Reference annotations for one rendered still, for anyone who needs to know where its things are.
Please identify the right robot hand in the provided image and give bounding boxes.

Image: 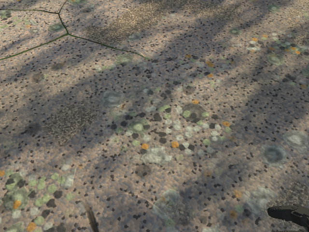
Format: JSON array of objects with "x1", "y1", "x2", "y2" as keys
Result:
[{"x1": 267, "y1": 203, "x2": 309, "y2": 232}]

